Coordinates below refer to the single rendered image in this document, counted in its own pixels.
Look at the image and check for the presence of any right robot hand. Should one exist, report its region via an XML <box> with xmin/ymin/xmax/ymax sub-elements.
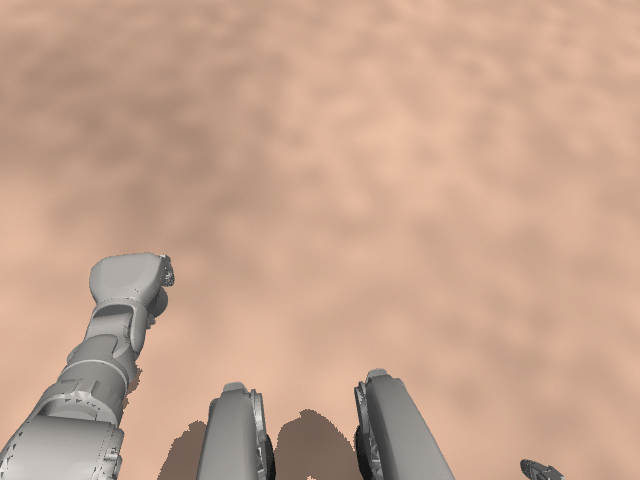
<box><xmin>520</xmin><ymin>459</ymin><xmax>565</xmax><ymax>480</ymax></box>

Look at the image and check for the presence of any left robot hand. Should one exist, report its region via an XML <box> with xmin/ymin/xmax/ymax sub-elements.
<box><xmin>89</xmin><ymin>253</ymin><xmax>174</xmax><ymax>330</ymax></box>

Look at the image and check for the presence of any tin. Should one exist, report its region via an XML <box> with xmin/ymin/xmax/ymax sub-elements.
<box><xmin>147</xmin><ymin>286</ymin><xmax>168</xmax><ymax>318</ymax></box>

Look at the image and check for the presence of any right robot foot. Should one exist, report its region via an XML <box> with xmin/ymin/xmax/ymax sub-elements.
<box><xmin>355</xmin><ymin>425</ymin><xmax>373</xmax><ymax>480</ymax></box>

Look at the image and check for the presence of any left robot arm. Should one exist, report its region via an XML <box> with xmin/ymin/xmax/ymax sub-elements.
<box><xmin>0</xmin><ymin>298</ymin><xmax>148</xmax><ymax>480</ymax></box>

